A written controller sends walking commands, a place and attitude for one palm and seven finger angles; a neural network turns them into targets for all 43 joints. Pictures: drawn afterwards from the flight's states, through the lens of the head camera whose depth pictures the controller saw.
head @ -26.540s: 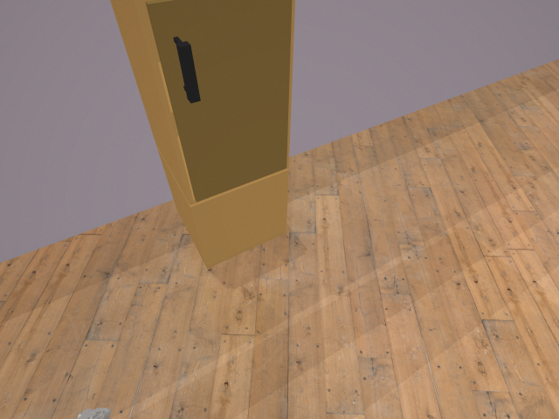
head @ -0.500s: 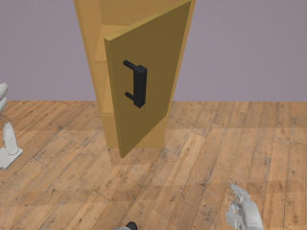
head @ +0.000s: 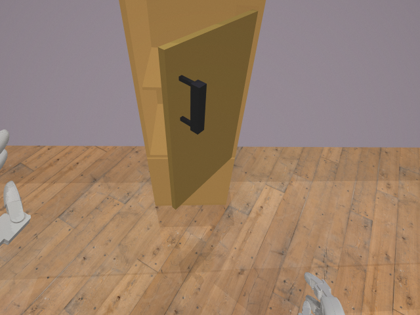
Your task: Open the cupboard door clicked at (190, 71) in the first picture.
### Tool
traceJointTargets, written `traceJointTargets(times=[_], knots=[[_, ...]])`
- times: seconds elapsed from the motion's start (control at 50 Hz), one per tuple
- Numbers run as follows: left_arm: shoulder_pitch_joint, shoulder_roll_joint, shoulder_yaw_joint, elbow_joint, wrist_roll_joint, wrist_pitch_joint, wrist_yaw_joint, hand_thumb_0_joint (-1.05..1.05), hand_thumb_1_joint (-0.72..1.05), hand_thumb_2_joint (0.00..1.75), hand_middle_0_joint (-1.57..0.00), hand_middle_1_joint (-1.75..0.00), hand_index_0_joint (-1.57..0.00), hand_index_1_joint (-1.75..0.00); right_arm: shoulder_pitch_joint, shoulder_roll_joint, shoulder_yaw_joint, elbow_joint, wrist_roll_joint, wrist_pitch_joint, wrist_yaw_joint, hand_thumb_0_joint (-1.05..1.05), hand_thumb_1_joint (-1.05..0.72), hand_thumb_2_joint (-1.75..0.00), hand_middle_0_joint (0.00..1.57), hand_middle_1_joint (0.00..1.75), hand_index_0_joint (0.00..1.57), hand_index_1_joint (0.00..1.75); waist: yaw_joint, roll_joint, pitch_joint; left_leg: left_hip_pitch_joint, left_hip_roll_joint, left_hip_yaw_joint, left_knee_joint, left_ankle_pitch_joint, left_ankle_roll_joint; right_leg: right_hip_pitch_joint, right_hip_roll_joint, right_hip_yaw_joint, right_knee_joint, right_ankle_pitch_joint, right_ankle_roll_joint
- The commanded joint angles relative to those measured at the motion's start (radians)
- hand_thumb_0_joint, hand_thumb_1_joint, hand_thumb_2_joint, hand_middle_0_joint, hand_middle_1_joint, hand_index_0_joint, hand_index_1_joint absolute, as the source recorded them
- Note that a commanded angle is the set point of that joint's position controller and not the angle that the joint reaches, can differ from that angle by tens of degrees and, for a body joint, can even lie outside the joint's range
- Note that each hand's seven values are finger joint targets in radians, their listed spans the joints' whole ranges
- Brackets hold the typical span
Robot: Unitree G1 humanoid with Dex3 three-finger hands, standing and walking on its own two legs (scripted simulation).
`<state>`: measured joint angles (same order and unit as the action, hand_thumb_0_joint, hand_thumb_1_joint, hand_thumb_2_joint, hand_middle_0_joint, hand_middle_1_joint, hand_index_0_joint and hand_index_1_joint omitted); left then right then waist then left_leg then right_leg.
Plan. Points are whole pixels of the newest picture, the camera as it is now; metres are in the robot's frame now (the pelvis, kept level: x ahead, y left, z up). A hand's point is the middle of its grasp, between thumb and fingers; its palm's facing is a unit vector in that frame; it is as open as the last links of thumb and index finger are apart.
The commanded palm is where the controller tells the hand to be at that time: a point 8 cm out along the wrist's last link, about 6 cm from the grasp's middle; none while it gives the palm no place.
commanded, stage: stop stepping back and stand still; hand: left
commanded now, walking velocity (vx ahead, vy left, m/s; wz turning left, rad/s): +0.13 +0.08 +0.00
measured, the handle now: (190, 104) +0.55 +0.07 +0.11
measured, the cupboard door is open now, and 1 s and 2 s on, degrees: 48 48 48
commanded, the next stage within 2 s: let the arm hang, fingers relaxed in 0.18 s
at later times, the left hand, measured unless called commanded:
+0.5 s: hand out of the picture +0.11 +0.22 -0.12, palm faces +0.05 -0.96 -0.29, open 7.4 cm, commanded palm none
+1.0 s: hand out of the picture -0.08 +0.20 -0.16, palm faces +0.11 -0.96 -0.26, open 7.3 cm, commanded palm none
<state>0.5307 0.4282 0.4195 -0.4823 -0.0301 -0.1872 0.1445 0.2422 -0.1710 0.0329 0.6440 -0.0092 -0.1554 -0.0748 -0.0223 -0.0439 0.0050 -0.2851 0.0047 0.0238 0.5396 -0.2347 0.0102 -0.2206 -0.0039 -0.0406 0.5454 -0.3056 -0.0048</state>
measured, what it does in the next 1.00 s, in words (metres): stands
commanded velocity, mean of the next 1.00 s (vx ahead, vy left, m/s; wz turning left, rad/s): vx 0.02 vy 0.01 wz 0.00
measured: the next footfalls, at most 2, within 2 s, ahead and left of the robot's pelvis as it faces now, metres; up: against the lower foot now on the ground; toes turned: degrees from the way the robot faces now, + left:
none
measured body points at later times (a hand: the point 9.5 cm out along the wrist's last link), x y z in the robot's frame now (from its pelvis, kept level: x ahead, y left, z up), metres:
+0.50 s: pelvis -0.03 +0.01 -0.01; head -0.03 -0.01 +0.44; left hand +0.11 +0.27 -0.10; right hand +0.10 -0.23 -0.14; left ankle +0.02 +0.12 -0.73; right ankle -0.01 -0.11 -0.73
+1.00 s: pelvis -0.03 +0.00 +0.01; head -0.02 -0.01 +0.46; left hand -0.09 +0.25 -0.14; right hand -0.03 -0.23 -0.16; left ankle +0.02 +0.11 -0.73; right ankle -0.01 -0.11 -0.73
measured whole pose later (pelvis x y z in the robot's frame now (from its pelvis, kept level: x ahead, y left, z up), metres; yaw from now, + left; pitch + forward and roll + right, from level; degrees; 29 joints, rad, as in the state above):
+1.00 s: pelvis -0.03 +0.00 +0.01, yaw +5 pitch -2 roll +0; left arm 0.31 0.19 0.02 1.17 0.01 0.01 0.02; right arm 0.28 -0.18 -0.02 1.14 -0.02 0.03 -0.03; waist -0.01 0.05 0.07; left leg -0.27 -0.03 -0.04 0.44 -0.14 0.02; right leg -0.20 0.02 0.01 0.46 -0.23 -0.01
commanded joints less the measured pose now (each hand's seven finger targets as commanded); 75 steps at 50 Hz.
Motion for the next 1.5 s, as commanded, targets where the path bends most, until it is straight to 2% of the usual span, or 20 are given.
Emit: traceJointTargets(times=[0.0, 0.04, 0.08, 0.14, 0.18, 0.2, 0.24, 0.26, 0.28, 0.34, 0.38, 0.42, 0.44, 0.48, 0.52, 0.58, 0.66, 0.82, 1.08, 1.48], knots=[[0.021, 0.157, 0.122, -0.158, -0.007, -0.068, 0.013, 0.0, 0.9, 0.9, -0.2, -0.3, -0.2, -0.3, -0.105, -0.154, -0.068, -0.156, -0.002, -0.035, 0.005, 0.0, -0.9, -0.9, 0.2, 0.3, 0.2, 0.3, 0.019, 0.01, -0.027, -0.105, 0.035, -0.053, -0.027, -0.172, 0.018, 0.012, -0.105, 0.197, -0.237, -0.157, -0.064], [0.008, 0.174, 0.134, -0.147, -0.014, -0.062, 0.017, 0.0, 0.9, 0.9, -0.2, -0.3, -0.2, -0.3, -0.095, -0.149, -0.077, -0.14, 0.004, -0.016, 0.001, 0.0, -0.9, -0.9, 0.2, 0.3, 0.2, 0.3, 0.025, -0.127, -0.018, -0.142, -0.004, -0.01, 0.288, -0.135, -0.002, -0.067, -0.272, 0.406, -0.359, -0.302, -0.164], [-0.062, 0.159, 0.114, -0.152, -0.007, -0.072, 0.02, 0.0, 0.9, 0.9, -0.2, -0.3, -0.2, -0.3, -0.093, -0.149, -0.07, -0.134, 0.003, -0.02, 0.0, 0.0, -0.9, -0.9, 0.2, 0.3, 0.2, 0.3, 0.012, -0.068, -0.012, -0.161, 0.036, -0.037, 0.284, -0.153, 0.006, -0.031, -0.289, 0.322, -0.297, -0.095, -0.172], [-0.088, 0.15, 0.098, -0.16, 0.0, -0.079, 0.025, 0.0, 0.9, 0.9, -0.2, -0.3, -0.2, -0.3, -0.103, -0.148, -0.064, -0.136, 0.002, -0.029, -0.015, 0.0, -0.9, -0.9, 0.2, 0.3, 0.2, 0.3, 0.003, 0.054, -0.021, 0.083, 0.035, -0.017, -0.076, -0.03, 0.02, -0.101, -0.168, 0.147, -0.166, -0.058, -0.078], [-0.104, 0.153, 0.096, -0.221, 0.002, -0.093, 0.024, 0.0, 0.9, 0.9, -0.2, -0.3, -0.2, -0.3, -0.117, -0.181, -0.072, -0.161, 0.002, -0.037, -0.019, 0.0, -0.9, -0.9, 0.2, 0.3, 0.2, 0.3, 0.024, 0.227, -0.027, 0.08, 0.155, -0.211, -0.195, -0.026, 0.072, -0.095, -0.033, 0.057, -0.015, -0.01, -0.007], [-0.089, 0.158, 0.107, -0.205, 0.004, -0.093, 0.023, 0.0, 0.9, 0.9, -0.2, -0.3, -0.2, -0.3, -0.108, -0.165, -0.065, -0.154, 0.005, -0.04, -0.017, 0.0, -0.9, -0.9, 0.2, 0.3, 0.2, 0.3, 0.02, 0.234, -0.042, 0.063, 0.188, -0.276, -0.239, -0.012, 0.085, -0.073, 0.002, 0.01, 0.055, 0.016, 0.011], [-0.121, 0.169, 0.107, -0.217, 0.014, -0.097, 0.016, 0.0, 0.9, 0.9, -0.2, -0.3, -0.2, -0.3, -0.118, -0.151, -0.06, -0.145, -0.007, -0.05, -0.016, 0.0, -0.9, -0.9, 0.2, 0.3, 0.2, 0.3, 0.026, 0.268, -0.021, 0.036, 0.222, -0.317, -0.293, 0.078, 0.104, -0.07, -0.006, 0.012, 0.141, -0.072, 0.018], [-0.17, -0.078, -0.283, 0.575, 0.078, 0.099, -0.111, 0.0, 0.9, 0.9, -0.2, -0.3, -0.2, -0.3, -0.092, -0.348, -0.131, 0.098, -0.011, -0.041, 0.067, 0.0, -0.9, -0.9, 0.2, 0.3, 0.2, 0.3, -0.06, 0.285, 0.05, -0.002, 0.21, -0.341, -0.122, 0.46, 0.147, -0.269, -0.024, 0.034, 0.304, -0.124, 0.004], [-0.135, -0.117, -0.28, 0.622, 0.062, 0.183, -0.126, 0.0, 0.9, 0.9, -0.2, -0.3, -0.2, -0.3, -0.019, -0.257, -0.119, 0.082, -0.01, 0.042, 0.065, 0.0, -0.9, -0.9, 0.2, 0.3, 0.2, 0.3, -0.036, 0.252, -0.026, 0.045, 0.229, -0.32, -0.123, 0.654, 0.168, -0.262, -0.016, 0.075, 0.37, -0.234, 0.01], [-0.179, -0.13, -0.327, 0.753, 0.066, 0.191, -0.126, 0.0, 0.9, 0.9, -0.2, -0.3, -0.2, -0.3, -0.016, -0.223, -0.089, 0.053, -0.035, 0.086, 0.055, 0.0, -0.9, -0.9, 0.2, 0.3, 0.2, 0.3, 0.011, -0.046, -0.143, 0.155, 0.222, -0.315, -0.047, 0.674, 0.174, -0.172, 0.005, 0.056, 0.19, -0.2, 0.013], [-0.186, -0.082, -0.326, 0.902, 0.058, 0.185, -0.128, 0.0, 0.9, 0.9, -0.2, -0.3, -0.2, -0.3, -0.071, -0.218, -0.08, 0.077, -0.013, 0.109, 0.06, 0.0, -0.9, -0.9, 0.2, 0.3, 0.2, 0.3, 0.054, -0.097, -0.119, -0.029, 0.132, -0.212, -0.039, 0.377, 0.092, 0.059, -0.024, 0.091, -0.043, 0.08, -0.003], [-0.269, 0.003, -0.335, 1.029, 0.059, 0.18, -0.133, 0.0, 0.9, 0.9, -0.2, -0.3, -0.2, -0.3, -0.07, -0.174, -0.071, 0.119, -0.006, 0.126, 0.075, 0.0, -0.9, -0.9, 0.2, 0.3, 0.2, 0.3, 0.004, -0.064, -0.006, -0.04, 0.006, -0.099, -0.02, -0.03, 0.015, -0.072, -0.208, 0.28, -0.215, 0.013, -0.087], [-0.318, 0.02, -0.347, 1.074, 0.057, 0.186, -0.133, 0.0, 0.9, 0.9, -0.2, -0.3, -0.2, -0.3, -0.044, -0.167, -0.069, 0.143, -0.014, 0.144, 0.08, 0.0, -0.9, -0.9, 0.2, 0.3, 0.2, 0.3, -0.021, 0.016, 0.04, 0.019, -0.003, -0.082, -0.032, -0.058, 0.014, -0.165, -0.207, 0.272, -0.231, -0.098, -0.099], [-0.351, -0.033, -0.376, 1.198, 0.049, 0.184, -0.128, 0.0, 0.9, 0.9, -0.2, -0.3, -0.2, -0.3, -0.042, -0.141, -0.058, 0.211, -0.018, 0.162, 0.073, 0.0, -0.9, -0.9, 0.2, 0.3, 0.2, 0.3, -0.018, -0.094, 0.057, 0.066, -0.003, -0.081, -0.019, 0.012, 0.011, -0.182, -0.14, 0.227, -0.258, -0.096, -0.081], [-0.351, -0.062, -0.388, 1.297, 0.042, 0.184, -0.126, 0.0, 0.9, 0.9, -0.2, -0.3, -0.2, -0.3, -0.014, -0.136, -0.055, 0.271, -0.017, 0.163, 0.068, 0.0, -0.9, -0.9, 0.2, 0.3, 0.2, 0.3, -0.024, 0.013, 0.071, 0.102, 0.02, -0.105, -0.075, 0.024, 0.008, -0.193, -0.105, 0.197, -0.245, -0.128, -0.071], [-0.254, -0.105, -0.37, 1.41, 0.041, 0.182, -0.122, 0.0, 0.9, 0.9, -0.2, -0.3, -0.2, -0.3, -0.009, -0.121, -0.057, 0.321, -0.023, 0.158, 0.056, 0.0, -0.9, -0.9, 0.2, 0.3, 0.2, 0.3, 0.015, 0.246, 0.017, 0.015, 0.062, -0.181, -0.204, -0.052, 0.029, -0.026, -0.054, 0.146, -0.175, -0.024, -0.055], [-0.218, -0.117, -0.38, 1.511, 0.038, 0.177, -0.122, 0.0, 0.9, 0.9, -0.2, -0.3, -0.2, -0.3, 0.027, -0.123, -0.063, 0.376, -0.012, 0.156, 0.048, 0.0, -0.9, -0.9, 0.2, 0.3, 0.2, 0.3, 0.02, 0.096, -0.007, 0.031, 0.067, -0.18, -0.214, -0.041, 0.034, 0.02, -0.06, 0.131, -0.192, 0.02, -0.056], [-0.21, -0.107, -0.382, 1.591, 0.037, 0.18, -0.117, 0.0, 0.9, 0.9, -0.2, -0.3, -0.2, -0.3, 0.08, -0.125, -0.072, 0.443, -0.012, 0.168, 0.044, 0.0, -0.9, -0.9, 0.2, 0.3, 0.2, 0.3, 0.007, 0.026, 0.072, 0.062, 0.058, -0.154, -0.198, -0.053, 0.034, -0.069, -0.071, 0.144, -0.244, -0.097, -0.063], [-0.251, -0.097, -0.371, 1.593, 0.044, 0.179, -0.115, 0.0, 0.9, 0.9, -0.2, -0.3, -0.2, -0.3, 0.037, -0.129, -0.076, 0.447, -0.018, 0.164, 0.048, 0.0, -0.9, -0.9, 0.2, 0.3, 0.2, 0.3, 0.01, 0.028, 0.108, 0.045, 0.055, -0.153, -0.206, -0.064, 0.03, -0.091, -0.077, 0.153, -0.248, -0.12, -0.061], [-0.35, -0.045, -0.368, 1.572, 0.04, 0.164, -0.121, 0.0, 0.9, 0.9, -0.2, -0.3, -0.2, -0.3, -0.054, -0.194, -0.073, 0.443, -0.015, 0.148, 0.049, 0.0, -0.9, -0.9, 0.2, 0.3, 0.2, 0.3, 0.013, 0.056, 0.037, 0.113, 0.078, -0.153, -0.221, 0.103, 0.023, 0.013, -0.085, 0.146, -0.246, 0.065, -0.052]])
